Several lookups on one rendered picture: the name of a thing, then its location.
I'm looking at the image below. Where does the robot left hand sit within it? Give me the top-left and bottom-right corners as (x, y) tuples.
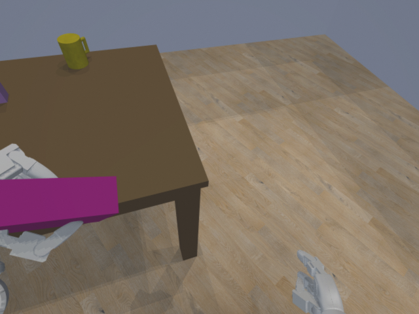
(0, 144), (84, 262)

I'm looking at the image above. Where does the robot right hand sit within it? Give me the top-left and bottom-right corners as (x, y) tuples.
(292, 250), (344, 314)

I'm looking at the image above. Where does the sponge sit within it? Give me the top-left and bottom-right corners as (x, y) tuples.
(0, 176), (119, 233)

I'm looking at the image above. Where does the table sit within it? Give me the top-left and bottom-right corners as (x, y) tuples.
(0, 44), (209, 260)

